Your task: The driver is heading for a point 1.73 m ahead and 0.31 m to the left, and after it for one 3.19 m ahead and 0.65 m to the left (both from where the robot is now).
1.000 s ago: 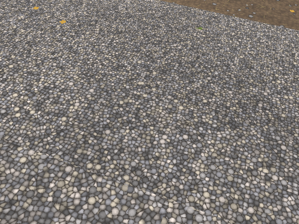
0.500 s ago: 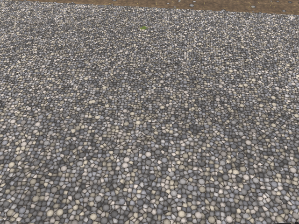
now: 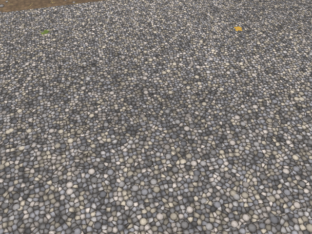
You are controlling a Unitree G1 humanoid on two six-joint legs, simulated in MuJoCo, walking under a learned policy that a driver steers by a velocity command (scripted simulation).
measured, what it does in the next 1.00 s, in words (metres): steps on the spot: right foot, then left foot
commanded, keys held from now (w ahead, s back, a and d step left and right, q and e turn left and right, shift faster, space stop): e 0.06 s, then no key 0.08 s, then s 0.40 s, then no key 0.46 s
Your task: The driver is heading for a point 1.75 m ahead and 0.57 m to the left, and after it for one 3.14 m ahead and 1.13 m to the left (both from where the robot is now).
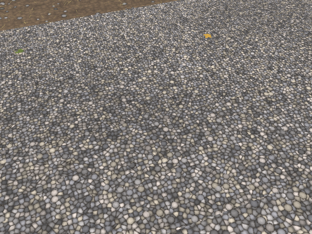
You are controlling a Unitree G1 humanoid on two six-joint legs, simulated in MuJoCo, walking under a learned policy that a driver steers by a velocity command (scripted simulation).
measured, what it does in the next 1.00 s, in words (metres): walks ahead: left foot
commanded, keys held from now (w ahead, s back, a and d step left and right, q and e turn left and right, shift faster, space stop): no key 0.40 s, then w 0.60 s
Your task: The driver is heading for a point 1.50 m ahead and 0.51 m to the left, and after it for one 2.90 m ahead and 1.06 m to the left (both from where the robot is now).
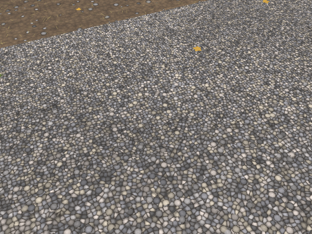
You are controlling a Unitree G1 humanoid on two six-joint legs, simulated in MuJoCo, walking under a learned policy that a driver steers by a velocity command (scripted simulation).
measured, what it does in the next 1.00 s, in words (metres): goes down, turning left: right foot, then left foot 0.17 m lower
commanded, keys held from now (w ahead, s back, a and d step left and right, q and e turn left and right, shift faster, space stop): w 0.22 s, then w+q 0.78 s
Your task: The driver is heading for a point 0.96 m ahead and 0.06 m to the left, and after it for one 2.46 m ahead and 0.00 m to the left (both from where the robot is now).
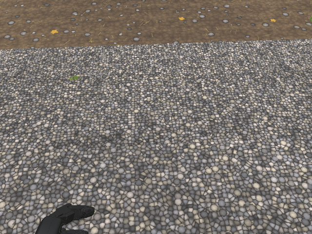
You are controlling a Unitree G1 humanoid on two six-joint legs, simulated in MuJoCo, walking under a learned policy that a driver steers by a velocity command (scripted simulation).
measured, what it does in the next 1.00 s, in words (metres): goes down, turning left: left foot, then right foot 0.17 m lower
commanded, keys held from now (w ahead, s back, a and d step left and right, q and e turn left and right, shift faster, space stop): w+q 0.52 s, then w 0.10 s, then w+e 0.38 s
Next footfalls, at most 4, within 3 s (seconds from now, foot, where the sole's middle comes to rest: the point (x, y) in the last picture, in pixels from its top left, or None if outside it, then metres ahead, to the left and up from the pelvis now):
0.52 left None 0.27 0.17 -0.76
0.92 right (131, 216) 0.67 0.08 -0.93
1.32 left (84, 174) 0.93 0.33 -0.93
1.82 right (132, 155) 1.02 0.06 -0.93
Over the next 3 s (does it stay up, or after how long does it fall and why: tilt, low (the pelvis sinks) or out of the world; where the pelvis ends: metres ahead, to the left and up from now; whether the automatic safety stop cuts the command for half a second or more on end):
stays up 1.61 -0.04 -0.33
